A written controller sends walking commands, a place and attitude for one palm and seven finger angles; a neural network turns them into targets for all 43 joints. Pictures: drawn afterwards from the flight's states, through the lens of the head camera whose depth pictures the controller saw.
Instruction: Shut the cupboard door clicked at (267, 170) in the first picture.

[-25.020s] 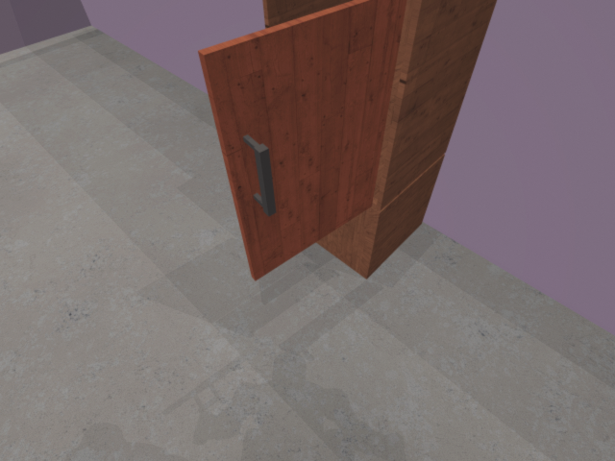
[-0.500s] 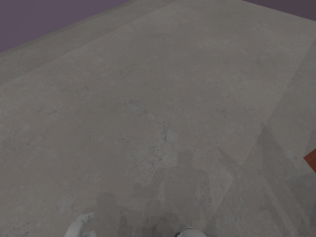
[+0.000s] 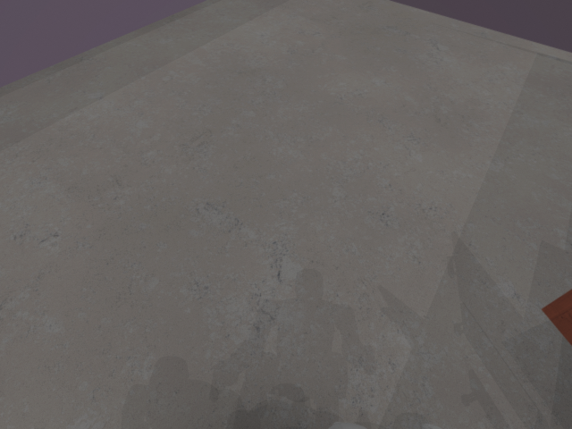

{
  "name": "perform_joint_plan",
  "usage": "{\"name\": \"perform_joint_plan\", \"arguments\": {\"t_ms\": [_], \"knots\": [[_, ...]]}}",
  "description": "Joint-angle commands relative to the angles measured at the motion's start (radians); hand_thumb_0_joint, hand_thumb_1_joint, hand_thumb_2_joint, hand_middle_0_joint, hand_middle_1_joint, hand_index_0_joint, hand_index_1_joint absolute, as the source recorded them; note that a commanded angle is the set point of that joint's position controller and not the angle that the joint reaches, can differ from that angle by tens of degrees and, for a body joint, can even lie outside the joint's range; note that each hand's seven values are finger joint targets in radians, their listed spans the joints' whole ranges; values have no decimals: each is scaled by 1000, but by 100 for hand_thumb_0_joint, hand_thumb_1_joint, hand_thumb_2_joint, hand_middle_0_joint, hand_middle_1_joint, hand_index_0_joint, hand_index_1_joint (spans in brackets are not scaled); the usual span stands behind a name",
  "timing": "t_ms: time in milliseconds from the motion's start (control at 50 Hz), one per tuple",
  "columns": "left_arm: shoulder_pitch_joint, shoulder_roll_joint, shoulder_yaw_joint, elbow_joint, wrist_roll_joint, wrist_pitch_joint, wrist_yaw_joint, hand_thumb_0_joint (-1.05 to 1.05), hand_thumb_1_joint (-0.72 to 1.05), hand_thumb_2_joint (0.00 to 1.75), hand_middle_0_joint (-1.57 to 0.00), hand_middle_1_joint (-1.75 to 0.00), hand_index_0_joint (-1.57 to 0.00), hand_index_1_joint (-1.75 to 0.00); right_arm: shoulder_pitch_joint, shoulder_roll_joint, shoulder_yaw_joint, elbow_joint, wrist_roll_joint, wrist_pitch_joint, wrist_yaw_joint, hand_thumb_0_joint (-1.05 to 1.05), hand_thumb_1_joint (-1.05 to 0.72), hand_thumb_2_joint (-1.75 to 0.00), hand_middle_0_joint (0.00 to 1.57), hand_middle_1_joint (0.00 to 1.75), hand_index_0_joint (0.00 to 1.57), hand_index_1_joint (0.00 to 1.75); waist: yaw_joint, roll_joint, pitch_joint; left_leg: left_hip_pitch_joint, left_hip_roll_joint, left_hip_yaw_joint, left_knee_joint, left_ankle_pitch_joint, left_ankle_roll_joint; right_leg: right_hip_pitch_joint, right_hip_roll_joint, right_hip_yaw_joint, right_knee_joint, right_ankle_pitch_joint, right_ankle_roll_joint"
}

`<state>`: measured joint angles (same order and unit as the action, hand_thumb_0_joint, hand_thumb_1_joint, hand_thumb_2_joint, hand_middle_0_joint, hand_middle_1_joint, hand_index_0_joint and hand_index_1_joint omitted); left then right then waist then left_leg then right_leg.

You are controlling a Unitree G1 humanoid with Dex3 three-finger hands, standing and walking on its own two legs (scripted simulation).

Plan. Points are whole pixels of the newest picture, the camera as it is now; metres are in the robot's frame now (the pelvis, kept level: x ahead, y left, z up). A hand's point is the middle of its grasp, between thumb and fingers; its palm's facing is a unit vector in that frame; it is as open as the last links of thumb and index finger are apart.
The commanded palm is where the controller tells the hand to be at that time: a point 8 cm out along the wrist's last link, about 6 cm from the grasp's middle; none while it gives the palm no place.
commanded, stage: turn to face it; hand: left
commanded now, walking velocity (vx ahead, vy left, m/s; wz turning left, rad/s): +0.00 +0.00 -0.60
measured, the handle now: out of the picture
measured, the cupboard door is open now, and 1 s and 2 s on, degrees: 53 53 53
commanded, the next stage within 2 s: take the last steps up to it in 1.86 s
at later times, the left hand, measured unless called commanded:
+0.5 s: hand (192, 402) +0.18 +0.16 -0.16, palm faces -0.25 -0.94 -0.24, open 7.4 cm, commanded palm none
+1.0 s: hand (249, 351) +0.26 +0.08 -0.15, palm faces -0.55 -0.79 -0.29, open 7.4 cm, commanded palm none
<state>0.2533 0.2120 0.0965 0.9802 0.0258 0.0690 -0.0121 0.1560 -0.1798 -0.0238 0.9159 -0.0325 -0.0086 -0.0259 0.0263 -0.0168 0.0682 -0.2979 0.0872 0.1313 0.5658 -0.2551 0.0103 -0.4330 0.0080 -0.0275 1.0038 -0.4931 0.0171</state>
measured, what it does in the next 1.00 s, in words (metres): steps on the spot, turning right: right foot, then left foot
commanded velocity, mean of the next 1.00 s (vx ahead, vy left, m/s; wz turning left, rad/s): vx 0.00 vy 0.00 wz -0.60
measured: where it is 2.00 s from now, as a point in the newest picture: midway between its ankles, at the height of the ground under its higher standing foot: outside the picture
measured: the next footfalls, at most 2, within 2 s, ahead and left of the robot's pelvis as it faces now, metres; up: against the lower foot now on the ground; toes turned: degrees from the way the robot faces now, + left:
right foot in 0.20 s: +0.06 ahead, -0.14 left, +0.00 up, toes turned -13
left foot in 0.54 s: +0.15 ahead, +0.10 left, +0.00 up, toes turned -16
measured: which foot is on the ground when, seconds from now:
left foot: down 0.00-0.20, up 0.22-0.52, down 0.54-0.88, up 0.90-1.00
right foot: up 0.00-0.18, down 0.20-0.54, up 0.56-0.86, down 0.88-1.00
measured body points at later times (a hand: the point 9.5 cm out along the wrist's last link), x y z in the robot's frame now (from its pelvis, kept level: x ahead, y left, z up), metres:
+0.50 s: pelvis +0.04 -0.01 +0.00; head +0.10 -0.02 +0.45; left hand +0.19 +0.21 -0.14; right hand +0.07 -0.29 -0.13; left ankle +0.10 +0.11 -0.71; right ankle +0.02 -0.13 -0.73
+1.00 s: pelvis +0.05 -0.03 +0.00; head +0.08 -0.07 +0.44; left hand +0.29 +0.12 -0.13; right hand -0.06 -0.29 -0.16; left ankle +0.11 +0.10 -0.67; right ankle -0.02 -0.12 -0.73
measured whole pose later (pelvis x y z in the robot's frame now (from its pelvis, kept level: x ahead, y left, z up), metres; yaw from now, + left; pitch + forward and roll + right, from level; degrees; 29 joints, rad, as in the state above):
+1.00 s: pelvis +0.05 -0.03 +0.00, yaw -34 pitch +1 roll +0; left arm 0.15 0.22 0.06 0.86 0.03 0.04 -0.01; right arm 0.20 -0.28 -0.06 0.91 -0.01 0.07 -0.02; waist -0.02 0.05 0.10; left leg -0.47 0.10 0.05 1.07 -0.47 -0.08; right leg -0.28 0.00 -0.01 0.59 -0.33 -0.02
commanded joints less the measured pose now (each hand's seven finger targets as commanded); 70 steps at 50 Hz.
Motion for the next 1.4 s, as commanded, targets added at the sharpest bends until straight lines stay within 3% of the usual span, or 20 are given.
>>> {"name": "perform_joint_plan", "arguments": {"t_ms": [0,140,160,180,220,300,420,480,520,600,800,820,860,900,980,1140,1180,1200,1280,1380], "knots": [[-29,53,8,-118,-7,-20,-18,0,90,90,-20,-30,-20,-30,54,-200,-50,-51,-5,0,-17,0,-90,-90,20,30,20,30,-33,190,-83,128,259,-107,-237,288,116,-40,-51,-30,-43,38,26],[26,91,15,-141,1,-36,-20,0,90,90,-20,-30,-20,-30,14,-233,-78,-66,7,22,1,0,-90,-90,20,30,20,30,1,161,-96,46,233,10,-22,195,37,221,-16,-91,-470,286,-4],[65,153,26,-140,6,-47,-12,0,90,90,-20,-30,-20,-30,16,-197,-76,-82,14,24,8,0,-90,-90,20,30,20,30,22,16,-117,-44,162,56,130,72,-17,320,-117,58,-584,415,-48],[96,258,43,-133,12,-58,1,0,90,90,-20,-30,-20,-30,-32,-118,-57,-130,19,24,13,0,-90,-90,20,30,20,30,54,-286,-100,-280,4,91,352,-345,-75,406,-352,398,-666,675,-160],[93,269,47,-134,3,-58,24,0,90,90,-20,-30,-20,-30,-80,-130,-51,-153,20,36,-2,0,-90,-90,20,30,20,30,49,-254,-110,-380,-9,-124,605,-347,-72,385,-369,480,-663,741,-258],[-29,198,24,-176,0,-56,31,0,90,90,-20,-30,-20,-30,-36,-132,-45,-113,19,32,4,0,-90,-90,20,30,20,30,-2,-128,-163,-273,2,-123,509,-188,-94,357,-259,267,-589,785,-210],[-59,235,31,-178,5,-43,21,0,90,90,-20,-30,-20,-30,4,-125,-42,-117,26,31,4,0,-90,-90,20,30,20,30,-14,-136,-122,-122,-51,-93,203,-155,-86,252,-227,327,-589,657,-199],[-114,208,25,-189,-7,-33,18,0,90,90,-20,-30,-20,-30,116,-153,-43,-83,26,12,-3,0,-90,-90,20,30,20,30,-71,-85,-140,127,-42,-101,-116,43,-71,104,-155,306,-498,513,-109],[-81,117,2,-226,-18,-26,2,0,90,90,-20,-30,-20,-30,167,-317,-67,-93,3,1,-11,0,-90,-90,20,30,20,30,-73,369,-144,247,368,-502,-293,212,116,-138,57,53,-110,-119,7],[-121,135,14,-203,-6,-19,-22,0,90,90,-20,-30,-20,-30,63,-250,-50,-125,-6,0,-17,0,-90,-90,20,30,20,30,-32,184,-87,125,286,-291,-232,369,141,-122,-34,52,174,-26,33],[-95,111,-2,-201,-8,-26,-30,0,90,90,-20,-30,-20,-30,93,-277,-74,-85,4,18,0,0,-90,-90,20,30,20,30,-27,224,-127,111,244,-50,-46,354,50,210,6,-88,-460,211,0],[-37,152,7,-182,-5,-33,-25,0,90,90,-20,-30,-20,-30,83,-264,-76,-93,12,20,5,0,-90,-90,20,30,20,30,1,142,-145,29,209,-15,52,254,3,335,-29,-39,-575,317,-22],[56,317,33,-154,-3,-49,2,0,90,90,-20,-30,-20,-30,-2,-164,-48,-168,17,32,10,0,-90,-90,20,30,20,30,63,-254,-114,-315,-2,1,463,-395,-91,418,-415,433,-677,774,-204],[0,286,35,-163,-2,-48,23,0,90,90,-20,-30,-20,-30,-12,-168,-46,-153,20,39,-6,0,-90,-90,20,30,20,30,29,-265,-106,-395,21,-139,608,-319,-87,390,-356,426,-660,689,-247],[-93,225,15,-191,-2,-49,24,0,90,90,-20,-30,-20,-30,23,-158,-44,-109,18,36,5,0,-90,-90,20,30,20,30,-23,-136,-128,-244,4,-106,470,-179,-104,310,-238,249,-592,768,-202],[-127,226,24,-185,-9,-35,17,0,90,90,-20,-30,-20,-30,123,-161,-45,-93,28,14,-3,0,-90,-90,20,30,20,30,-75,-130,-142,90,-52,-85,-91,38,-81,151,-164,332,-496,603,-119],[-65,120,3,-210,-23,-26,3,0,90,90,-20,-30,-20,-30,168,-320,-69,-97,5,0,-8,0,-90,-90,20,30,20,30,-72,327,-178,282,321,-451,-255,238,81,-112,60,104,-169,-11,-4],[-85,147,4,-218,-10,-28,-1,0,90,90,-20,-30,-20,-30,176,-324,-68,-102,-1,2,-13,0,-90,-90,20,30,20,30,-86,280,-164,225,415,-501,-268,255,162,-126,30,78,52,-152,7],[-108,129,12,-189,-6,-16,-26,0,90,90,-20,-30,-20,-30,48,-239,-47,-130,-5,2,-16,0,-90,-90,20,30,20,30,-32,196,-78,136,267,-202,-226,372,120,-117,-41,38,152,-6,37],[-133,92,-4,-202,-8,-13,-33,0,90,90,-20,-30,-20,-30,98,-259,-62,-92,-2,11,-8,0,-90,-90,20,30,20,30,-60,246,-110,166,266,-84,-170,410,111,18,-24,-49,-145,21,26]]}}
